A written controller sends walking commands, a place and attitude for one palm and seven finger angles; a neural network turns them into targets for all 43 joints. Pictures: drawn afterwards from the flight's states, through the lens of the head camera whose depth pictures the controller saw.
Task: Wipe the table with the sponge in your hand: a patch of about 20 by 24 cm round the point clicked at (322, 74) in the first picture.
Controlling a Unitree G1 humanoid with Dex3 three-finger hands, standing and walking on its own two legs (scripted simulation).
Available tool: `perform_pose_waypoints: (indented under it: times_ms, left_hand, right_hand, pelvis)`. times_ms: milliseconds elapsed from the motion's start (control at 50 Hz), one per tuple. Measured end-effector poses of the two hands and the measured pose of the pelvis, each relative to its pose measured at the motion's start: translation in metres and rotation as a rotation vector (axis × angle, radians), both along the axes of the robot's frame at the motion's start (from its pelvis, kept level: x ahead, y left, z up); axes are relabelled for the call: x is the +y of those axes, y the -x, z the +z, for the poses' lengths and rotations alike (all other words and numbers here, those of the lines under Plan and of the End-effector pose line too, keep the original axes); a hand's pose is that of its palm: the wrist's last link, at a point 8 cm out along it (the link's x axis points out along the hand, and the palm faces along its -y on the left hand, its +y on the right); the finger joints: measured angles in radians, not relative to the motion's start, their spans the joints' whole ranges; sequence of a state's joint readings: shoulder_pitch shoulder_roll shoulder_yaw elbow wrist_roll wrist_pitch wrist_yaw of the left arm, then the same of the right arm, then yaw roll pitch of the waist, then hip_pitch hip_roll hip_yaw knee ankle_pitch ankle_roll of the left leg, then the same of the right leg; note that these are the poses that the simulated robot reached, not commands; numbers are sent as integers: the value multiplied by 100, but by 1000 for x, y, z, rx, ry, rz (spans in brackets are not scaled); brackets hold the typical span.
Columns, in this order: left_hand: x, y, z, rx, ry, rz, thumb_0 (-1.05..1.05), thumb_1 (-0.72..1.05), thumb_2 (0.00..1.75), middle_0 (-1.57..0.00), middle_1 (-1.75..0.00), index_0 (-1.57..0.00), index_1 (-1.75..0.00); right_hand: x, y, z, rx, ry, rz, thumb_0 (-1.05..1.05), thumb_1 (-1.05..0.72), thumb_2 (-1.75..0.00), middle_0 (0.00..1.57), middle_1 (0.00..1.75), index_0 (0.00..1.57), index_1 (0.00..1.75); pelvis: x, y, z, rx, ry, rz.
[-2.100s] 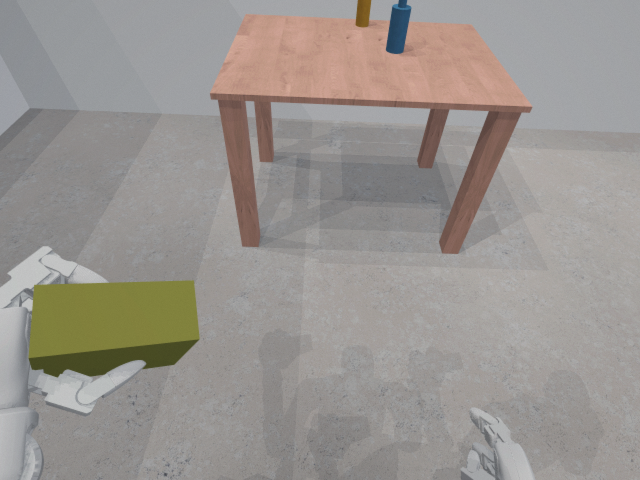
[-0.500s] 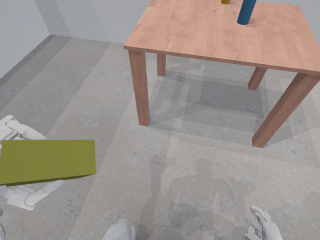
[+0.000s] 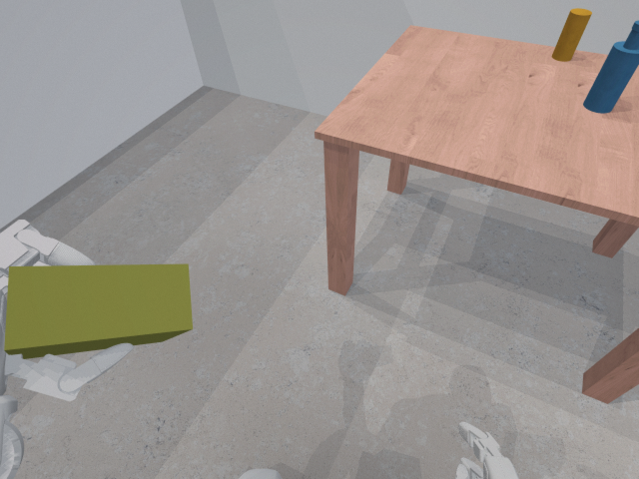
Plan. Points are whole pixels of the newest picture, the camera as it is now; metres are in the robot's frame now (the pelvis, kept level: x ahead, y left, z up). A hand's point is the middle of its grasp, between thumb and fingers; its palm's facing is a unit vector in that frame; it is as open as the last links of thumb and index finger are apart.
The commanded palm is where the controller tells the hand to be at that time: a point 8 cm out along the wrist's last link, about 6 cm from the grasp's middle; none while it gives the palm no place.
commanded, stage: walk to a spot facing it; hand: left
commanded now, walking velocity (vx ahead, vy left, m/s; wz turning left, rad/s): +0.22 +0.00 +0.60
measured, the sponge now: (127, 310) +0.23 +0.20 +0.17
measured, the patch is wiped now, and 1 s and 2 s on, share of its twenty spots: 0.00 0.00 0.00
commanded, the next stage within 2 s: none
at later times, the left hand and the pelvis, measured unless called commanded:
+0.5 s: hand (47, 284) +0.23 +0.26 +0.21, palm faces +0.53 -0.71 -0.46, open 10.1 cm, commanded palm +0.16 +0.29 +0.20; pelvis +0.07 -0.02 +0.01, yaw +14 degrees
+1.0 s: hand out of the picture +0.15 +0.26 +0.20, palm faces +0.74 -0.51 -0.44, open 10.2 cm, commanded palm +0.07 +0.27 +0.20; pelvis +0.07 -0.05 +0.00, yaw +31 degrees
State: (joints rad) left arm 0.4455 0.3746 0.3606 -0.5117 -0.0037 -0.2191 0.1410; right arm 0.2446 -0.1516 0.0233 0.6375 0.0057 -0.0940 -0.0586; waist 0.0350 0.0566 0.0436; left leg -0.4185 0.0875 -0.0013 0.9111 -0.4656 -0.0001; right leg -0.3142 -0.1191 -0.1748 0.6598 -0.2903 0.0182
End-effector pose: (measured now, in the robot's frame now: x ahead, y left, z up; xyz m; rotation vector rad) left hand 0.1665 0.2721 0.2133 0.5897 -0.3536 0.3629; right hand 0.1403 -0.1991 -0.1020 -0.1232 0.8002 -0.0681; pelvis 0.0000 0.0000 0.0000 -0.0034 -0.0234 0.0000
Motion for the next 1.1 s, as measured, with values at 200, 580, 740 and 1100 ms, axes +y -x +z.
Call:
perform_pose_waypoints:
  times_ms: [200,580,740,1100]
  left_hand:
    - [6,-25,-18,94,98,99,-1,-49,99,-73,-135,-73,-135]
    - [6,8,6,61,29,273,-1,-49,99,-73,-135,-74,-135]
    - [-10,27,-20,92,176,462,-1,-49,99,-73,-135,-74,-135]
    - [-6,104,-3,21,66,547,-1,-49,99,-72,-135,-73,-135]
  right_hand:
    - [-52,-79,37,6,189,53,2,-90,-90,21,29,20,30]
    - [26,-146,27,-42,-10,306,1,-90,-90,21,30,20,30]
    - [3,-178,16,-3,67,437,2,-90,-90,21,30,20,30]
    - [39,-192,48,-106,60,561,1,-90,-90,20,29,20,30]
  pelvis:
    - [-7,-40,15,7,-46,107]
    - [-35,-83,12,26,45,303]
    - [-57,-90,14,4,-28,411]
    - [-63,-74,14,14,24,616]
